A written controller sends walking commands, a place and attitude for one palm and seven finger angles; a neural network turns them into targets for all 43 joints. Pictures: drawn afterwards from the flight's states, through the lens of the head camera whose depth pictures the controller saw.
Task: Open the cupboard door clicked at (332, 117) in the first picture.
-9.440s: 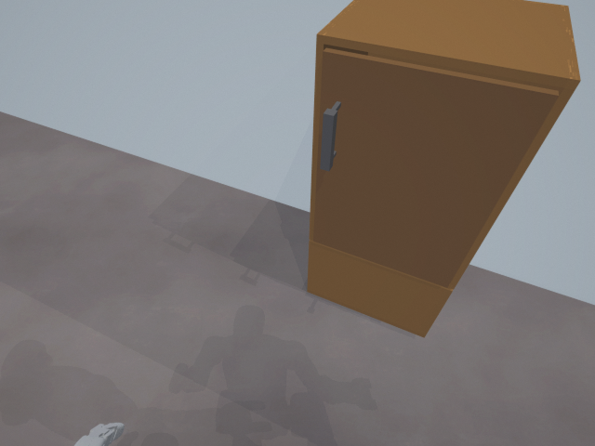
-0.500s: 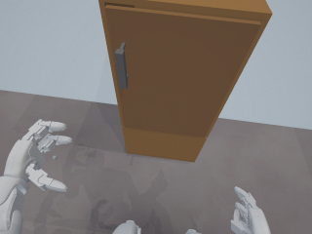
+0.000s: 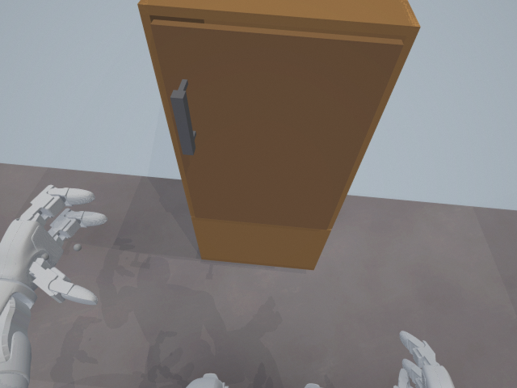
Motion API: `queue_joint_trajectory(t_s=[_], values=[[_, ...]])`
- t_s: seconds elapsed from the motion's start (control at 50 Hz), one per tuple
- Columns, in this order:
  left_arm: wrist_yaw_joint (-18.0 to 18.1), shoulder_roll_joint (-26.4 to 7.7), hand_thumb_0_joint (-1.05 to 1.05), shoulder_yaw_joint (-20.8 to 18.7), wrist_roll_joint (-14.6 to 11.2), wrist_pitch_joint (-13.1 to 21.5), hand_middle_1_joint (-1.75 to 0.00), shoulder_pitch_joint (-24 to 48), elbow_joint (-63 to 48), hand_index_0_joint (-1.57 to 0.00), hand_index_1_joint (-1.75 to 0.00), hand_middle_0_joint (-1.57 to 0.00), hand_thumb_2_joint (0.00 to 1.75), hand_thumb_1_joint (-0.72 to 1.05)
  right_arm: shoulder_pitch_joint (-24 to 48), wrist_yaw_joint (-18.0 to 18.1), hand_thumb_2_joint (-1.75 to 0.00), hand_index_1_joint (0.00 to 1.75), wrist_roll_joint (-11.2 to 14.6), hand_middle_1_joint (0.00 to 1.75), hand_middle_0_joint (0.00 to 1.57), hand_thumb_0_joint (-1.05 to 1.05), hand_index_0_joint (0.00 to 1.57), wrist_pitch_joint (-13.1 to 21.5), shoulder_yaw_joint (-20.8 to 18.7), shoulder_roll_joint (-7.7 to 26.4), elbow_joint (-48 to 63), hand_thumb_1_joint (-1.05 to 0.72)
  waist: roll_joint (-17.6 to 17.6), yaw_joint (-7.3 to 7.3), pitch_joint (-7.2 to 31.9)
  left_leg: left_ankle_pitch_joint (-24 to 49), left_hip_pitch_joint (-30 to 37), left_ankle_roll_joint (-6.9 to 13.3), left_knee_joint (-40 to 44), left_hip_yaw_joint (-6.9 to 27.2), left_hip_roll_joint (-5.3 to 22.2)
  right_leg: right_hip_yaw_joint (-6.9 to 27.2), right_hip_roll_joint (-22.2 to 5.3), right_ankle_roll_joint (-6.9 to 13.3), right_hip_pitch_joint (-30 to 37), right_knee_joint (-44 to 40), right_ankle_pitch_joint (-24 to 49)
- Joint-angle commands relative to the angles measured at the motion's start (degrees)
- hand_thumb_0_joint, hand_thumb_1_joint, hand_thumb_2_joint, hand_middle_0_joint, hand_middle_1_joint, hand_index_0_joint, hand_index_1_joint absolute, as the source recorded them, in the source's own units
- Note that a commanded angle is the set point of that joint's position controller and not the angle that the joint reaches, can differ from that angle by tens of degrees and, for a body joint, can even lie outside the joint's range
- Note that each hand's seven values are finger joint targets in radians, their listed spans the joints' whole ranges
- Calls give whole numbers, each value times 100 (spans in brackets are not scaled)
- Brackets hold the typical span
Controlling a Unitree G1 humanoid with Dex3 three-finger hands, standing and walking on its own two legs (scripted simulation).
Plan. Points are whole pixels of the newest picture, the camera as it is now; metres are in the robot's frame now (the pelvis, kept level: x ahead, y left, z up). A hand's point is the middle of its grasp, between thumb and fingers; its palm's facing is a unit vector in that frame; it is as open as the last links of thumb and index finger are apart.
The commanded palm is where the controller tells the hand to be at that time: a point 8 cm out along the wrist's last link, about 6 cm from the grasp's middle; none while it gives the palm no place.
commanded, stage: raise the hand with hooked fingers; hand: left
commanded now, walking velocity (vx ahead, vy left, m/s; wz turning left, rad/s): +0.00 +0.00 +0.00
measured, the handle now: (186, 118) +0.60 +0.18 +0.05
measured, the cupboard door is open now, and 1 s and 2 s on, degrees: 0 0 0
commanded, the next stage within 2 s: move the hooked fingers beside the handle in 0.20 s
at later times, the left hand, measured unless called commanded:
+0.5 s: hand (87, 238) +0.30 +0.26 +0.07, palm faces -0.02 -1.00 -0.01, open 14.0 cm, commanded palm +0.28 +0.31 +0.07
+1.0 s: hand (120, 190) +0.39 +0.24 +0.07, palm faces -0.05 -1.00 -0.01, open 14.0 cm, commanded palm +0.37 +0.30 +0.07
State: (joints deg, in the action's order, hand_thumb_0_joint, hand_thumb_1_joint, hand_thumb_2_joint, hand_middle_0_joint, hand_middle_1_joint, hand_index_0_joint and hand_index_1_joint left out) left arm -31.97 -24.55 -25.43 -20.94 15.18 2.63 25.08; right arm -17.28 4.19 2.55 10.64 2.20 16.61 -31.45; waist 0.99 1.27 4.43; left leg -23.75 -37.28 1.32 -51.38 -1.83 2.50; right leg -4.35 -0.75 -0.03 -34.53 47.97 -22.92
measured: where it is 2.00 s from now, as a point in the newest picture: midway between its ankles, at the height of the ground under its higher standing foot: outside the picture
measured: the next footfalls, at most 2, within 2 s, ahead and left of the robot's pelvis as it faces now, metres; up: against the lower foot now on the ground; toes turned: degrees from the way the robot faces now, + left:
none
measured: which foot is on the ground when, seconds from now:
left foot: down 0.00-1.00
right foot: down 0.00-1.00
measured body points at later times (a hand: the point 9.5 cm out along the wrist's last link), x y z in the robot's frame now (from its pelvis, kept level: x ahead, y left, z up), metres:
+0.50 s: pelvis -0.01 -0.01 +0.00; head +0.04 +0.00 +0.44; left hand +0.30 +0.32 +0.08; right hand +0.14 -0.26 -0.08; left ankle +0.02 +0.10 -0.70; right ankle +0.01 -0.12 -0.70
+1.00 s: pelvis +0.00 +0.00 -0.01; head +0.08 +0.01 +0.44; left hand +0.39 +0.30 +0.07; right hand +0.09 -0.27 -0.11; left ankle +0.02 +0.10 -0.70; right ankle +0.01 -0.12 -0.70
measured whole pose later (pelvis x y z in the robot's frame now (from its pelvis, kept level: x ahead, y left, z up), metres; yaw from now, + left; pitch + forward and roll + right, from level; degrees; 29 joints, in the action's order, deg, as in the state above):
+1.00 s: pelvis +0.00 +0.00 -0.01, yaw +0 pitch +13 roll -2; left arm -29.1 -27.8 -24.2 -14.7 18.4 27.7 48.3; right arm -19.0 4.4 2.4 5.9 2.4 16.4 -35.0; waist 0.7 3.9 4.3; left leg -23.7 -42.7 1.1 -53.1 -2.0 2.7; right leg -4.0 -0.6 0.3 -40.5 50.4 -23.2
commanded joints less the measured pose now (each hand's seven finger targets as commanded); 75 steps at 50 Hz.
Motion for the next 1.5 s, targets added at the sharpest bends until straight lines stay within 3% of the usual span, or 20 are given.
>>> queue_joint_trajectory(t_s=[0.0, 0.1, 0.16, 0.28, 0.34, 0.38, 0.42, 0.5, 0.56, 0.64, 0.7, 0.76, 0.84, 0.94, 1.0, 1.14, 1.24, 1.32, 1.36, 1.48], values=[[18, -1547, 0, -541, -155, 430, -120, 1038, -1268, -30, -120, -30, 30, -50, 216, 63, -90, 30, 9, 30, 20, 0, 20, 281, -366, 775, 820, -90, 560, -74, 1416, 1326, 1007, -12, 821, 275, -230, 188, 242, 156, 582, -617, 1089], [-56, -1569, 0, -537, -194, 444, -120, 1138, -1189, -30, -120, -30, 30, -50, 219, 101, -90, 30, 21, 30, 20, 0, 20, 292, -352, 785, 774, -90, 552, -37, 1422, 1242, 984, -3, 797, 264, -231, 229, 246, 140, 570, -647, 1060], [-106, -1517, 0, -539, -246, 362, -120, 1115, -840, -30, -120, -30, 30, -50, 225, 117, -90, 30, 24, 30, 20, 0, 20, 279, -336, 797, 766, -90, 181, -21, 1177, 1059, 752, 3, 781, 255, -236, 289, 239, 126, 576, -721, 911], [-137, -1536, 0, -428, -168, 380, -120, 1267, -972, -30, -120, -30, 30, -50, 256, 121, -90, 30, 37, 30, 20, 0, 20, 303, -337, 789, 792, -90, 330, -33, 1293, 987, 831, 17, 808, 273, -237, 297, 216, 134, 545, -718, 774], [-47, -1674, 0, -428, -138, 475, -120, 1999, -929, -30, -120, -30, 30, -50, 216, 173, -90, 30, 15, 30, 20, 0, 20, 310, -312, 820, 684, -90, 318, 78, 1203, 885, 761, 9, 729, 293, -219, 325, 241, 137, 417, -679, 648], [-8, -1545, 0, -292, -94, 523, -120, 2380, -730, -30, -120, -30, 30, -50, 204, 197, -90, 30, 28, 30, 20, 0, 20, 314, -295, 794, 624, -90, 389, 157, 1190, 698, 804, 4, 755, 324, -224, 316, 224, 120, 242, -686, 454], [27, -1566, 0, -301, -48, 562, -120, 2479, -508, -30, -120, -30, 30, -50, 169, 219, -90, 30, 31, 30, 20, 0, 20, 328, -302, 805, 547, -90, 401, 141, 1214, 681, 821, 5, 762, 335, -219, 315, 203, 123, 209, -684, 432], [13, -1510, 0, -121, 96, 495, -120, 2638, -356, -30, -120, -30, 30, -50, 90, 204, -90, 30, 28, 30, 20, 0, 20, 295, -323, 809, 535, -90, 534, 75, 1637, 1005, 1018, -3, 764, 352, -216, 258, 191, 146, 315, -560, 793], [42, -1583, 0, -124, 153, 375, -120, 2810, -154, -30, -120, -30, 30, -50, 43, 170, -90, 30, 20, 30, 20, 0, 20, 224, -312, 821, 539, -90, 553, 63, 1677, 1194, 1002, -16, 737, 354, -213, 229, 205, 159, 321, -493, 1004], [186, -1896, 0, -518, 136, 315, -120, 2735, 350, -30, -120, -30, 30, -50, -73, 134, -90, 30, -2, 30, 20, 0, 20, 84, -328, 865, 534, -90, 82, -25, 1562, 1287, 640, -16, 705, 294, -209, 255, 211, 138, 522, -484, 1178], [279, -1767, 0, -339, 248, 432, -120, 3152, 266, -30, -120, -30, 30, -50, -97, 82, -90, 30, 0, 30, 20, 0, 20, 11, -343, 828, 548, -90, 423, 46, 1645, 1343, 724, -29, 711, 268, -213, 255, 195, 127, 405, -435, 1250], [315, -1749, 0, -231, 340, 553, -120, 3532, 427, -30, -120, -30, 30, -50, -241, 73, -90, 30, -17, 30, 20, 0, 20, -68, -366, 847, 475, -90, 264, 172, 1764, 1433, 790, -5, 637, 280, -184, 258, 234, 119, 308, -389, 1318], [275, -1712, 0, -127, 373, 684, -120, 3956, 566, -30, -120, -30, 30, -50, -355, 73, -90, 30, -23, 30, 20, 0, 20, -144, -390, 870, 387, -90, 448, 218, 1958, 1562, 919, -1, 566, 294, -182, 270, 240, 147, 242, -347, 1403], [310, -2142, 0, -360, 515, 672, -120, 4517, 1294, -30, -120, -30, 30, -50, -495, 94, -90, 30, -38, 30, 20, 0, 20, -298, -386, 928, 205, -90, 249, 285, 1930, 1447, 618, 26, 491, 301, -172, 307, 223, 129, 234, -314, 1369], [324, -2139, 0, -280, 612, 711, -120, 4806, 1542, -30, -120, -30, 30, -50, -536, 65, -90, 30, -50, 30, 20, 0, 20, -368, -379, 911, 187, -90, 516, 312, 2012, 1450, 658, 18, 458, 273, -173, 317, 209, 118, 112, -302, 1364], [288, -2487, 0, -441, 733, 861, -120, 5386, 2128, -30, -120, -30, 30, -50, -781, 13, -90, 30, -84, 30, 20, 0, 20, -577, -401, 969, 125, -90, 521, 383, 2360, 1782, 647, 31, 248, 305, -134, 318, 262, 139, 4, -109, 1613], [232, -2438, 0, -205, 858, 804, -120, 6040, 2589, -30, -120, -30, 30, -50, -918, 5, -90, 30, -87, 30, 20, 0, 20, -743, -391, 991, 53, -90, 476, 597, 2211, 1701, 493, 68, 143, 318, -106, 305, 279, 116, -344, -77, 1504], [332, -2742, 0, -315, 981, 794, -120, 6461, 2913, -30, -120, -30, 30, -50, -1032, 1, -90, 30, -108, 30, 20, 0, 20, -840, -376, 1051, -12, -90, 484, 688, 2196, 1480, 335, 64, 77, 369, -86, 305, 286, 98, -569, -59, 1234], [376, -3005, 0, -498, 1027, 872, -120, 6690, 2811, -30, -120, -30, 30, -50, -1134, -5, -90, 30, -144, 30, 20, 0, 20, -882, -377, 1071, -25, -90, 643, 640, 2592, 1677, 494, 48, 17, 403, -76, 304, 300, 108, -520, 26, 1331], [442, -3128, 0, -462, 1190, 848, -120, 6965, 3004, -30, -120, -30, 30, -50, -1322, -45, -90, 30, -177, 30, 20, 0, 20, -1025, -359, 1090, -84, -90, 913, 736, 2890, 2085, 765, 18, -114, 478, -27, 247, 335, 109, -794, 119, 1466]])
